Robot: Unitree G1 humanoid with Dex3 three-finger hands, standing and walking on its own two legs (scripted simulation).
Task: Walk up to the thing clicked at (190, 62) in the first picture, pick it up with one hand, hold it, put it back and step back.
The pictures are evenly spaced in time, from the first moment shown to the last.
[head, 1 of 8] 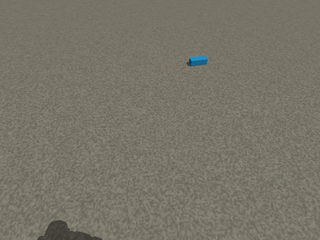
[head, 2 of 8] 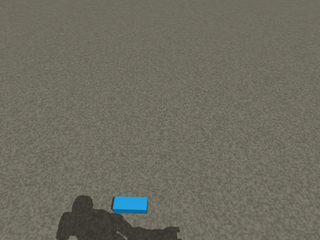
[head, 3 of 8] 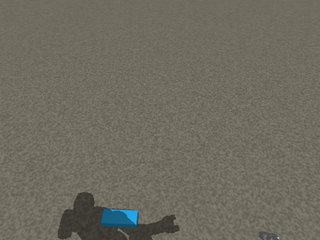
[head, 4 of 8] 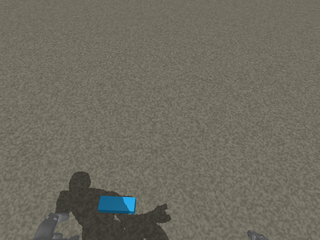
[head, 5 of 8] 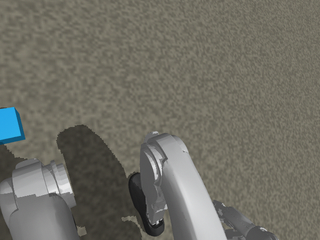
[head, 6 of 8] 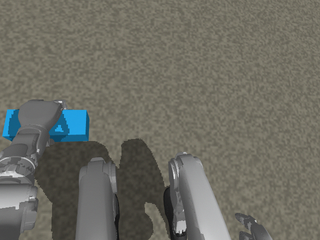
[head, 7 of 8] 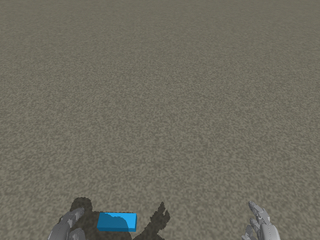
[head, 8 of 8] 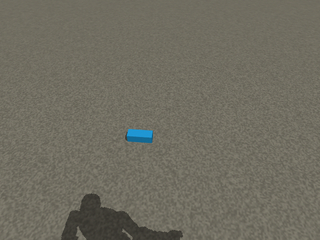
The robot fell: no
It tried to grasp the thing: yes
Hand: left
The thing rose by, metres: 0.67
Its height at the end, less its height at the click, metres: +0.00
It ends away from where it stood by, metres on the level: 0.01
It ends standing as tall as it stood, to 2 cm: yes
